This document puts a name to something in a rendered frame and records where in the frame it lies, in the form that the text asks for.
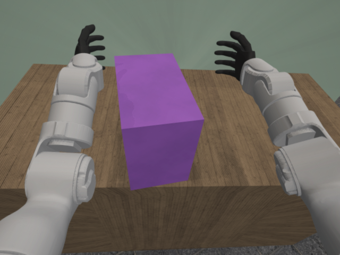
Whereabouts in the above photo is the right robot upper arm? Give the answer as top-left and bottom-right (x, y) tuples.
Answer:
(274, 136), (340, 255)

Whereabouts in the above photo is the carton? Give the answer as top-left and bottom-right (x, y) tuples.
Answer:
(114, 53), (205, 190)

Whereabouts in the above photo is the right robot hand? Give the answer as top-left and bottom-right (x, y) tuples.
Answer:
(214, 31), (256, 81)

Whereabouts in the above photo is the pedestal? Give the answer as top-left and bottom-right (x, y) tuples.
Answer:
(0, 64), (340, 253)

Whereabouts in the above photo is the left robot forearm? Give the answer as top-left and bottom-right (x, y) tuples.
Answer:
(24, 53), (104, 197)

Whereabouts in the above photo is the left robot hand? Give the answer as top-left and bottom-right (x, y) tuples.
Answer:
(74, 24), (105, 70)

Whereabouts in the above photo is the left robot upper arm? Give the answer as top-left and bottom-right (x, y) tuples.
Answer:
(0, 151), (96, 255)

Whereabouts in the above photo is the right robot forearm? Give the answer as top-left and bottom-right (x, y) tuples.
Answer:
(240, 58), (340, 155)

